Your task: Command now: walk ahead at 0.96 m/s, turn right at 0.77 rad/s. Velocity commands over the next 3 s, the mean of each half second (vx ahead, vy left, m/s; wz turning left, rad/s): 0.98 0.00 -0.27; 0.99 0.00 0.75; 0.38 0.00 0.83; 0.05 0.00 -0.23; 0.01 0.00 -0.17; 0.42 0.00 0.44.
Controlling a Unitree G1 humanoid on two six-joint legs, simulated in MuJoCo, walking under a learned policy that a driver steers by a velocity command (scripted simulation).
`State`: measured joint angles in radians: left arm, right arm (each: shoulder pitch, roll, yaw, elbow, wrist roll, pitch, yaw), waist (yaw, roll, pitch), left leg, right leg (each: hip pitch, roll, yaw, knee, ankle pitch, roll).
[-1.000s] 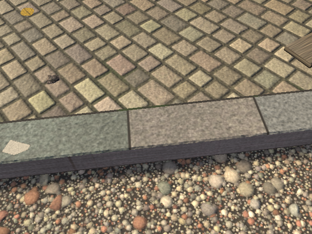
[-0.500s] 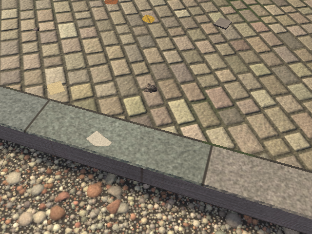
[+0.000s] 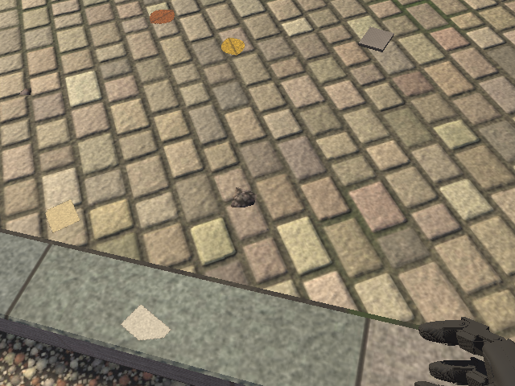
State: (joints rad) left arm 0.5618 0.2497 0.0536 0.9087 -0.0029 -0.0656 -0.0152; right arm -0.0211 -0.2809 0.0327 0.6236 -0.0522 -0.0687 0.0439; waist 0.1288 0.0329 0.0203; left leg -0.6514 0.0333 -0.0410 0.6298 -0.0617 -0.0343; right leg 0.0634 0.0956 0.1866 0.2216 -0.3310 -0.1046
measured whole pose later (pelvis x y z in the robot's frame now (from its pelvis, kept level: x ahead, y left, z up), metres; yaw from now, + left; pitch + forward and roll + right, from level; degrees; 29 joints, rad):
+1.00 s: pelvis +0.92 -0.08 +0.11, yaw +16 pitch +0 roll +2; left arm 0.20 0.20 0.02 0.70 0.05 -0.10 0.01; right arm 0.40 -0.31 -0.10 0.82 -0.02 -0.01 0.01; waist -0.04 0.01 0.02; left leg -0.34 -0.24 0.05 0.63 -0.29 0.21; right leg -0.39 -0.04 0.08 1.49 -0.36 0.02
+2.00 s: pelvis +1.26 -0.08 +0.12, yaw +31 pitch +1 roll +2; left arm 0.22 0.31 0.08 0.69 -0.02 0.05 -0.02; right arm 0.09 -0.27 -0.08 0.65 0.01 0.03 -0.05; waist 0.03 0.03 0.04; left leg -0.34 0.12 0.17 0.68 -0.33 -0.03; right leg -0.35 -0.03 -0.07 0.70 -0.38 -0.02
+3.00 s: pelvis +1.36 +0.07 +0.14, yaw +43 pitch +2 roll -1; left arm 0.17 0.31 0.06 0.74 0.03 0.01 -0.07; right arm 0.48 -0.25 -0.03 0.79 -0.03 -0.07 0.03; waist -0.04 -0.05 -0.02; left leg 0.15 -0.07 0.00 0.16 -0.34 0.08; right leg -0.77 -0.05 -0.01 0.95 -0.07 0.00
